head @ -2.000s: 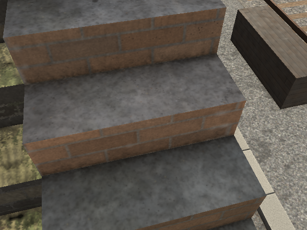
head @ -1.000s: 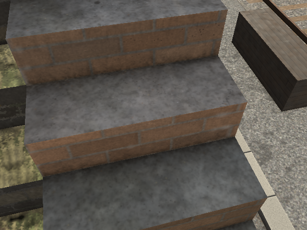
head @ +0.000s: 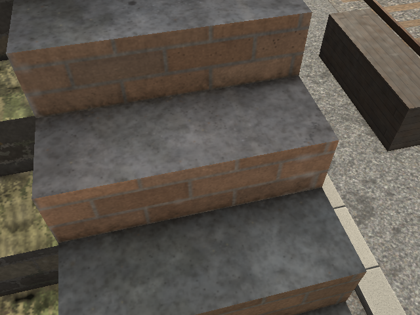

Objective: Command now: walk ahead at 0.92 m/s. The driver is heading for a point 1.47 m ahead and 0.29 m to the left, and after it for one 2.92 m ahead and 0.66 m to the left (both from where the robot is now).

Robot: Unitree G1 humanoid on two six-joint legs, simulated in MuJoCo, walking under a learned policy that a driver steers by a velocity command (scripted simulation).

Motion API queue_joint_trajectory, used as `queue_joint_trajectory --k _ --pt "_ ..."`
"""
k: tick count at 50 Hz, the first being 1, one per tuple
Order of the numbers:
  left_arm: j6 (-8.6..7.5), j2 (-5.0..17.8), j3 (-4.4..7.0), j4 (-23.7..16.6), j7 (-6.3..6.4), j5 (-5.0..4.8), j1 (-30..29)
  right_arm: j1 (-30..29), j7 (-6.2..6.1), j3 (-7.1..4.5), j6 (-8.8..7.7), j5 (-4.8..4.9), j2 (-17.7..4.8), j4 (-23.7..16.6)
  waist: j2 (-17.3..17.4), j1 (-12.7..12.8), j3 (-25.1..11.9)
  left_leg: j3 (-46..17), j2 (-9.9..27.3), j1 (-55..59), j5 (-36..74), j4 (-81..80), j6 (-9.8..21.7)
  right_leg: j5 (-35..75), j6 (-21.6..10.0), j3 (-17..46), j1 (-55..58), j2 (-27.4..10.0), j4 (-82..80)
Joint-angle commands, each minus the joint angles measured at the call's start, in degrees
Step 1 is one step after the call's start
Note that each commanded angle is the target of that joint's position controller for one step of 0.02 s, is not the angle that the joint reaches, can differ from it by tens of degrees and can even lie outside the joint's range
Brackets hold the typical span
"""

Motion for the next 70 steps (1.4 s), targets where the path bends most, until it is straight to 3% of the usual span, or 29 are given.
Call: queue_joint_trajectory --k 1,3,5,8,17,22,23,26,35,39,43,44,45,46,48,49,51,54,58,59,62,64,66,70 --pt "-0.54 5.7 1.32 -2.4 0.16 0.01 -2.4 -2.8 -0.01 -1.00 -0.77 -0.17 -4.9 -2.1 0.8 -0.1 -8.6 -6.6 9.9 2.0 17.0 -0.2 0.8 18.3 -5.2 5.8 4.3 -8.5 2.0" --pt "-0.26 7.6 2.26 0.1 0.32 0.31 2.1 1.9 -0.05 -1.91 -0.66 -0.26 -6.9 0.7 0.8 -0.2 -7.9 -6.2 10.0 2.7 17.4 -0.5 1.5 18.1 -5.9 5.4 4.3 -8.4 1.9" --pt "0.25 7.6 2.78 1.0 0.46 0.51 3.4 2.9 -0.05 -2.33 -0.11 -0.26 -7.1 2.2 1.9 0.0 -5.8 -5.3 9.4 0.8 17.3 0.1 1.9 16.5 -6.3 5.0 3.5 -8.1 2.3" --pt "0.96 7.0 3.17 1.9 0.73 0.76 4.5 3.9 -0.16 -2.80 0.50 -0.52 -6.5 3.7 0.6 0.0 -4.6 -4.5 9.1 -1.0 16.9 1.1 2.1 16.2 -6.4 4.3 2.2 -7.7 3.6" --pt "3.51 8.3 4.52 4.0 1.97 -0.04 11.2 9.7 -0.86 -3.97 2.25 0.38 -7.6 7.3 0.0 0.2 -4.4 -3.1 7.9 -3.5 18.1 4.5 1.4 18.2 -6.3 3.2 0.7 -6.5 7.7" --pt "4.85 8.8 5.32 4.1 2.54 -0.40 14.5 12.2 -1.30 -4.82 3.64 0.71 -8.4 7.8 0.3 0.3 -4.4 -2.6 7.0 -4.7 18.1 6.8 1.2 17.7 -6.5 2.6 -0.8 -5.6 10.1" --pt "4.89 8.0 5.14 4.4 2.53 -0.31 15.3 13.2 -1.47 -4.81 3.70 0.59 -7.5 8.1 -0.8 0.1 -4.3 -2.9 7.6 -3.8 17.4 6.2 1.1 18.0 -6.3 2.4 -1.9 -5.7 9.8" --pt "5.41 8.1 5.40 4.6 2.67 -0.34 17.0 14.3 -1.72 -5.15 4.24 0.58 -7.7 8.5 0.6 0.3 -3.0 -2.8 7.2 -4.3 16.7 6.5 1.0 16.7 -6.3 2.3 -2.9 -5.3 10.0" --pt "5.31 8.8 6.32 3.2 3.56 -0.36 18.3 13.9 -2.13 -6.93 6.09 0.51 -9.0 6.1 -0.5 0.3 -1.4 -3.2 6.2 -8.3 7.6 7.7 1.6 11.1 -7.3 2.7 -5.7 -4.7 11.1" --pt "5.22 7.6 6.17 2.6 3.56 -0.44 18.2 14.1 -2.38 -7.27 6.26 0.38 -8.2 5.4 -0.4 0.1 -0.3 -3.7 5.9 -10.9 0.2 6.8 1.5 6.3 -7.3 3.1 -6.9 -4.5 10.9" --pt "5.43 7.9 6.18 2.0 3.44 -0.48 18.5 14.3 -2.33 -7.20 6.47 0.51 -7.7 5.0 0.0 0.2 1.1 -4.0 5.6 -13.1 -5.9 5.8 1.5 0.7 -7.2 3.5 -8.3 -4.3 10.2" --pt "5.13 5.0 5.23 2.9 3.04 0.00 20.3 15.9 -2.29 -6.16 6.24 0.12 -4.7 6.0 0.4 0.4 -0.3 -5.3 6.2 -12.7 -12.7 1.9 1.2 -8.1 -6.7 4.4 -7.0 -4.5 6.1" --pt "4.78 3.6 4.57 3.6 2.72 0.19 20.4 15.2 -2.32 -5.40 5.94 -0.07 -3.1 6.1 0.8 0.4 1.7 -6.0 6.4 -13.4 -15.8 -1.2 1.0 -13.6 -6.0 4.5 -6.9 -4.2 3.3" --pt "4.35 3.5 4.18 3.2 2.46 0.24 18.6 13.1 -2.40 -4.94 5.45 -0.09 -3.1 5.2 0.8 0.5 3.4 -5.6 6.1 -13.9 -14.8 -2.0 0.8 -12.9 -5.7 4.1 -6.9 -3.8 2.5" --pt "3.28 4.6 3.86 2.1 2.03 -0.25 15.7 11.0 -2.44 -4.61 4.37 0.37 -4.4 3.8 0.3 0.3 1.9 -4.7 5.6 -12.8 -11.7 -0.9 1.3 -10.8 -6.0 3.9 -5.6 -3.5 2.6" --pt "2.87 4.5 3.62 1.5 1.69 -0.39 14.5 11.2 -2.42 -4.28 3.84 0.49 -4.1 3.0 -0.2 0.0 0.0 -4.2 5.5 -11.2 -10.5 -0.4 1.3 -10.1 -6.1 3.7 -4.9 -3.5 2.9" --pt "2.42 4.1 3.23 0.9 1.42 -1.29 12.7 9.3 -2.37 -3.70 3.23 1.08 -3.9 1.8 0.2 0.1 -0.3 -3.7 5.2 -10.8 -8.5 0.6 1.9 -8.8 -6.1 3.2 -5.2 -3.3 3.7" --pt "1.27 3.4 2.53 -0.3 1.25 -1.31 10.5 6.5 -2.26 -3.23 2.42 1.40 -3.3 0.2 -0.6 0.4 0.3 -3.5 5.2 -11.9 -5.6 1.7 2.2 -6.1 -6.6 2.7 -5.4 -3.2 4.5" --pt "0.41 3.3 2.17 -1.7 1.03 -1.80 8.5 5.3 -1.70 -2.61 1.64 1.78 -2.9 -1.3 -0.5 0.0 -1.6 -2.7 5.0 -10.4 -1.8 3.6 2.6 -3.8 -7.1 3.4 -3.8 -4.0 4.9" --pt "-0.14 1.6 1.63 -2.2 0.44 -1.40 8.5 3.7 -0.95 -2.72 1.72 1.36 -3.7 -2.2 -1.0 0.1 -1.7 -2.7 4.8 -10.2 -0.7 4.0 2.5 -3.1 -6.8 3.6 -4.5 -4.3 4.5" --pt "-1.11 2.2 1.65 -3.6 0.20 -0.95 5.4 2.0 -0.84 -2.54 1.41 0.20 -3.5 -3.7 -1.5 -0.6 -4.1 -3.5 5.9 -7.1 3.3 2.3 2.4 2.8 -6.1 4.1 -1.9 -5.0 3.9" --pt "-1.45 2.8 1.76 -4.2 0.21 -0.97 4.2 0.7 -0.75 -2.50 1.13 0.36 -3.9 -4.3 -0.7 -0.5 -5.1 -3.8 6.6 -5.4 5.7 1.5 2.2 6.8 -5.8 4.0 -0.1 -5.5 3.7" --pt "-1.54 2.8 1.78 -5.0 0.19 -0.30 2.6 -0.9 -0.65 -2.13 1.24 -0.03 -3.5 -5.2 0.2 -0.3 -6.0 -4.3 7.4 -3.2 11.3 1.0 1.8 13.9 -5.5 4.5 1.5 -6.2 2.9" --pt "-1.81 3.6 1.92 -5.9 -0.23 -0.46 0.7 -2.0 -0.30 -2.09 1.07 0.07 -4.5 -6.1 -0.2 -0.4 -8.3 -4.5 8.4 0.3 18.6 0.9 0.9 21.8 -4.8 4.5 4.3 -7.4 2.9"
